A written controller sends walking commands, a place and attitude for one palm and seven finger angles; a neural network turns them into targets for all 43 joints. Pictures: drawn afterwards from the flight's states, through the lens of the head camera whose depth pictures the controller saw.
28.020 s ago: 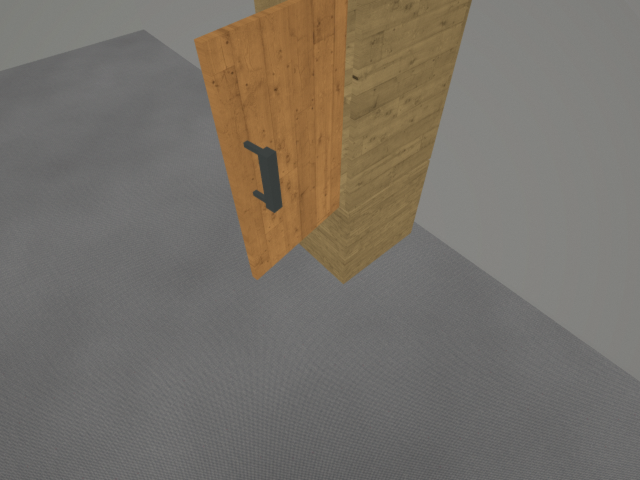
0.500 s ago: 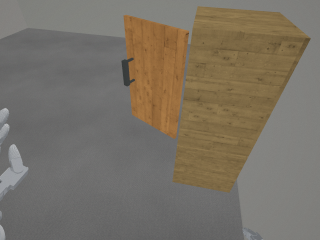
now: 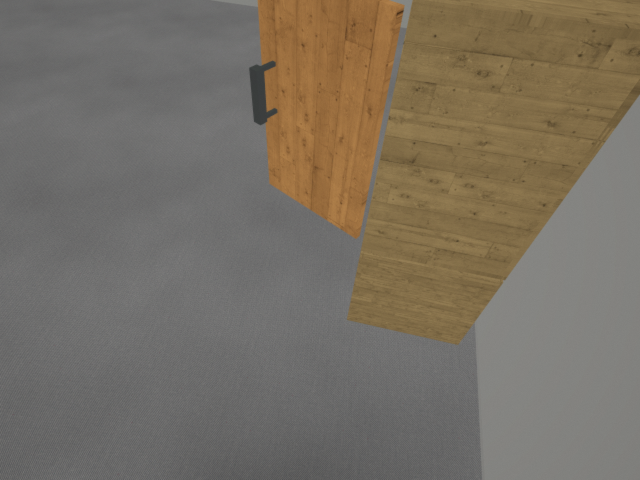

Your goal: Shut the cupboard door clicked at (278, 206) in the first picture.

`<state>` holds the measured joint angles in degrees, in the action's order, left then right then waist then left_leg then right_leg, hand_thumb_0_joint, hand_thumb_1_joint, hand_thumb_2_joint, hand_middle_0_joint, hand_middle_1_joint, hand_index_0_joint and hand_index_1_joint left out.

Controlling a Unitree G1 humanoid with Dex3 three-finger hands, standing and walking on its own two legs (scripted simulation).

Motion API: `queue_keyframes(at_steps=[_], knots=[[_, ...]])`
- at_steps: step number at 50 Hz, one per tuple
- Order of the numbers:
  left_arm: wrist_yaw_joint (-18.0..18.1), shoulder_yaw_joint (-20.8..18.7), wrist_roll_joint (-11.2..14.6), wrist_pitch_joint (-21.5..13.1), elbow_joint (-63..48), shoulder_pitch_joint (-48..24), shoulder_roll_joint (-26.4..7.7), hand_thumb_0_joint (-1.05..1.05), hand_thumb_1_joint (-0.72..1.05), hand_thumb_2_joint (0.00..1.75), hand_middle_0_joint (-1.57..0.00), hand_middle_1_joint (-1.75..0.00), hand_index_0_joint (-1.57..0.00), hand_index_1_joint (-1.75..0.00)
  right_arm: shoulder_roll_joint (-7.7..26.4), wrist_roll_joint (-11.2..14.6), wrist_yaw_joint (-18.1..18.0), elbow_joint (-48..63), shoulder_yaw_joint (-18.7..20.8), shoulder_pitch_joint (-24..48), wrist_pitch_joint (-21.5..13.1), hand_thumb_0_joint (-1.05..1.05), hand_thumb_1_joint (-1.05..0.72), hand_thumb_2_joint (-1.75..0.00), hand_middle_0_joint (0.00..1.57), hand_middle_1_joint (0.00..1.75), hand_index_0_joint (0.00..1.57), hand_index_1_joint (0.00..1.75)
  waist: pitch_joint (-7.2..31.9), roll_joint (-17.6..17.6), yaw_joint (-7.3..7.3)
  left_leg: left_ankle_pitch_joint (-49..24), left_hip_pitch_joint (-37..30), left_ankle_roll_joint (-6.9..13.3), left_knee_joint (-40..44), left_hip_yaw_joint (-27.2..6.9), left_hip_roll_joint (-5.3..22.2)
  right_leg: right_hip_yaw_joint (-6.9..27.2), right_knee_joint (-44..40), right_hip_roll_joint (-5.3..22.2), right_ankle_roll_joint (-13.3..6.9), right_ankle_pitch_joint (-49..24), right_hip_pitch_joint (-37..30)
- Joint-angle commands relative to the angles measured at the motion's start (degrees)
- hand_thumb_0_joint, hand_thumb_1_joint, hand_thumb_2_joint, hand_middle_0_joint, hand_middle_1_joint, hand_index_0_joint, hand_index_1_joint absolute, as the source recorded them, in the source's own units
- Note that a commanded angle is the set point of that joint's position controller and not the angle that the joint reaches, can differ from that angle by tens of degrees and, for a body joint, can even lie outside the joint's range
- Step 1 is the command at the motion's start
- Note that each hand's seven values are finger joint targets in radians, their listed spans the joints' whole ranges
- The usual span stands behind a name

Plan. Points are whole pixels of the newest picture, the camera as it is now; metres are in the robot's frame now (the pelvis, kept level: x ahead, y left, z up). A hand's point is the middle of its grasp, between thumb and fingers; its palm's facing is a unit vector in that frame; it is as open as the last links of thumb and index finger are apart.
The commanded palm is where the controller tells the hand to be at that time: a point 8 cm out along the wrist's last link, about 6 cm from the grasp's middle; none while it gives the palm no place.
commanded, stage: let the arm hang, fingers relaxed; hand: left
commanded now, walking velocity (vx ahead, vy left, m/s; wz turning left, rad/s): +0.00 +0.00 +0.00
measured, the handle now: (265, 92) +0.94 +0.18 -0.01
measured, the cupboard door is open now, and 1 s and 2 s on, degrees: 63 63 63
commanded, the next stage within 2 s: look to check the result in 0.68 s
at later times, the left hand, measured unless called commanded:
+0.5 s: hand out of the picture -0.01 +0.18 -0.17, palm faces +0.01 -0.99 -0.16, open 7.4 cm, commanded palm none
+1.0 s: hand out of the picture +0.01 +0.21 -0.17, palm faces +0.00 -0.98 -0.22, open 7.4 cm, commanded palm none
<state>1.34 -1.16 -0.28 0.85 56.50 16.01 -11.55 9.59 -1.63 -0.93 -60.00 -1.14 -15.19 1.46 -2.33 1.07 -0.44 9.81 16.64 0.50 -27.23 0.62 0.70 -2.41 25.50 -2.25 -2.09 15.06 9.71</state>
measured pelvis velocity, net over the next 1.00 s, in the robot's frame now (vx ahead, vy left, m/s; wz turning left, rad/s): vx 0.01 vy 0.02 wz -0.02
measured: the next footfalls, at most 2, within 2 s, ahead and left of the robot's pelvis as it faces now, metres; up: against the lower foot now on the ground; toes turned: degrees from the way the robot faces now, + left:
none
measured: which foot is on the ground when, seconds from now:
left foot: down 0.00-1.00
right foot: down 0.00-1.00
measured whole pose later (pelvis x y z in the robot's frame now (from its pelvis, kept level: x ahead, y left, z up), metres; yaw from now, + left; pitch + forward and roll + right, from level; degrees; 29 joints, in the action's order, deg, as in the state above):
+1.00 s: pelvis +0.01 +0.02 +0.01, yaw -1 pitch -1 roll +0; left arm 1.5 -0.9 -0.6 -0.2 65.0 16.6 -10.6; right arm 10.5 -1.1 -1.8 -64.5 0.4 -15.0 0.0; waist -1.9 -0.3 -0.6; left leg 8.6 12.6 2.2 -22.4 2.9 -0.9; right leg -0.3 22.3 -0.5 -0.4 14.0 6.9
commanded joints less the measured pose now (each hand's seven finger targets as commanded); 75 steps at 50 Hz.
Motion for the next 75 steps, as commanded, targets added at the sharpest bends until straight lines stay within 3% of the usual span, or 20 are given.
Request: queue_keyframes(at_steps=[1, 6, 15, 23, 28, 36, 40, 48, 69, 72, 75], knots=[[0.3, -0.5, -0.2, -1.3, 1.5, 1.9, -5.1, 0.00, 0.90, 0.90, -0.20, -0.30, -0.20, -0.30, 6.9, 0.5, -0.8, 1.1, 2.1, -1.0, -1.3, 0.00, -0.90, -0.90, 0.20, 0.30, 0.20, 0.30, 1.3, -3.3, -0.09, -1.7, -5.3, 0.9, 6.8, -5.2, 5.2, 7.2, -8.7, 7.1, -1.1, -3.2, 2.2], [0.4, -0.1, -0.1, -1.4, 5.2, 3.7, -4.8, 0.00, 0.90, 0.90, -0.20, -0.30, -0.20, -0.30, 6.2, 0.7, -0.9, -1.3, 2.1, -3.2, -1.2, 0.00, -0.90, -0.90, 0.20, 0.30, 0.20, 0.30, -1.0, 0.0, -0.13, 0.4, -5.8, 0.9, 7.9, -4.4, 5.0, 7.4, -10.0, 7.1, -1.1, -0.6, 3.3], [0.7, -0.1, -0.3, -1.3, 7.6, 6.0, -3.6, 0.00, 0.90, 0.90, -0.20, -0.30, -0.20, -0.30, 5.4, 0.7, -1.1, -2.8, 2.1, -4.7, -1.3, 0.00, -0.90, -0.90, 0.20, 0.30, 0.20, 0.30, -3.4, 0.4, -0.02, 3.6, -5.0, 1.2, 9.3, -4.4, 4.8, 7.3, -9.9, 7.0, -0.9, 2.1, 5.0], [0.8, -0.1, -0.5, -1.2, 7.6, 6.5, -2.6, 0.00, 0.90, 0.90, -0.20, -0.30, -0.20, -0.30, 4.8, 0.5, -1.1, -3.1, 2.3, -5.1, -1.3, 0.00, -0.90, -0.90, 0.20, 0.30, 0.20, 0.30, -4.9, -2.4, -0.14, 7.0, -3.7, 1.2, 10.6, -5.1, 4.9, 7.4, -9.1, 6.4, -0.7, 3.0, 6.5], [0.7, -0.3, -0.6, -1.3, 7.5, 6.6, -2.3, 0.00, 0.90, 0.90, -0.20, -0.30, -0.20, -0.30, 5.0, 0.5, -1.2, -2.6, 2.5, -5.0, -1.6, 0.00, -0.90, -0.90, 0.20, 0.30, 0.20, 0.30, -3.8, -2.7, 0.12, 7.5, -3.2, 1.4, 11.4, -5.8, 5.2, 6.8, -8.0, 6.4, -0.6, 0.8, 5.1], [0.7, -0.5, -0.6, -1.5, 7.2, 5.8, -2.9, 0.00, 0.90, 0.90, -0.20, -0.30, -0.20, -0.30, 5.5, 0.6, -1.2, -2.3, 2.7, -4.5, -1.8, 0.00, -0.90, -0.90, 0.20, 0.30, 0.20, 0.30, -2.7, -1.1, 0.03, 4.6, -4.4, 1.5, 10.8, -5.7, 5.1, 6.8, -8.1, 6.7, -0.6, -0.8, 4.3], [0.7, -0.7, -0.5, -1.8, 7.1, 5.1, -4.0, 0.00, 0.90, 0.90, -0.20, -0.30, -0.20, -0.30, 6.3, 0.7, -1.2, -2.2, 2.8, -3.7, -2.1, 0.00, -0.90, -0.90, 0.20, 0.30, 0.20, 0.30, -0.9, -1.0, -0.03, -0.3, -6.4, 1.7, 9.6, -5.2, 5.2, 6.8, -8.2, 7.1, -0.7, -3.2, 3.1], [0.5, -0.8, -0.5, -1.7, 7.0, 3.4, -5.7, 0.00, 0.90, 0.90, -0.20, -0.30, -0.20, -0.30, 8.5, 0.7, -1.1, -2.1, 2.9, -1.7, -2.0, 0.00, -0.90, -0.90, 0.20, 0.30, 0.20, 0.30, -1.8, -1.7, -0.06, 1.7, -7.0, 1.6, 10.6, -5.7, 5.4, 6.9, -8.8, 7.1, -0.6, -1.9, 3.0], [0.2, -1.1, -0.5, -2.3, 6.0, -2.2, -11.1, 0.00, 0.90, 0.90, -0.20, -0.30, -0.20, -0.30, 13.7, 0.8, -0.7, -1.5, 3.1, 4.4, -2.5, 0.00, -0.90, -0.90, 0.20, 0.30, 0.20, 0.30, 0.9, -0.7, 0.20, -7.2, -10.5, 1.3, 9.9, -5.3, 5.9, 7.4, -10.5, 8.2, -0.4, -8.2, -0.8], [0.2, -1.1, -0.4, -2.1, 5.9, -3.1, -11.3, 0.00, 0.90, 0.90, -0.20, -0.30, -0.20, -0.30, 13.7, 0.7, -0.6, -1.4, 3.0, 4.9, -2.4, 0.00, -0.90, -0.90, 0.20, 0.30, 0.20, 0.30, 0.3, -1.6, 0.09, -7.5, -9.8, 1.2, 9.9, -5.6, 5.7, 6.8, -10.1, 8.5, -0.2, -8.1, -1.3], [0.6, -1.0, -0.3, -1.0, 5.6, -1.0, -8.3, 0.00, 0.90, 0.90, -0.20, -0.30, -0.20, -0.30, 9.6, 0.7, -0.4, -1.2, 2.2, 3.1, -1.4, 0.00, -0.90, -0.90, 0.20, 0.30, 0.20, 0.30, 1.1, -1.2, 0.27, -10.7, -7.3, 0.8, 7.2, -6.1, 5.3, 4.8, -6.4, 9.3, 0.7, -9.7, -2.1]])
